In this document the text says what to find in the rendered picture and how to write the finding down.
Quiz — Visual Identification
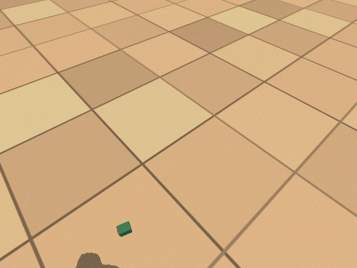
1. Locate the small box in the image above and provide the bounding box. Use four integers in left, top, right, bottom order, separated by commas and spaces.
117, 221, 132, 237

